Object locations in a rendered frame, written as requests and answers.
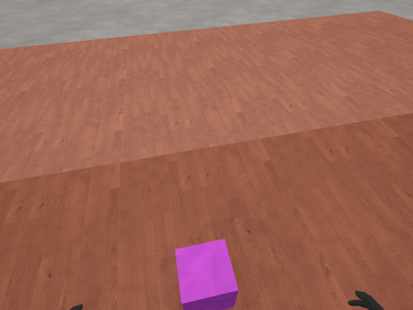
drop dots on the right robot hand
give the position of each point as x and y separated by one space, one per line
366 302

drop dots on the carton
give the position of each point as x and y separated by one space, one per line
206 276

